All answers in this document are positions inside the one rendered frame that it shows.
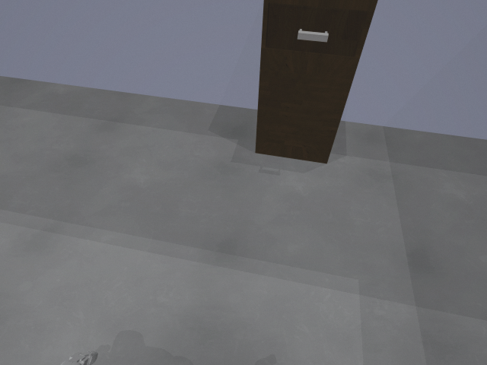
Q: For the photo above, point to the cabinet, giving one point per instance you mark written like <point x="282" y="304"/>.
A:
<point x="302" y="95"/>

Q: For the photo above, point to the handle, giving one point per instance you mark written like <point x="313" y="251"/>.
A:
<point x="313" y="36"/>

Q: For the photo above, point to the drawer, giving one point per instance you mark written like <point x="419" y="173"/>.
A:
<point x="344" y="27"/>

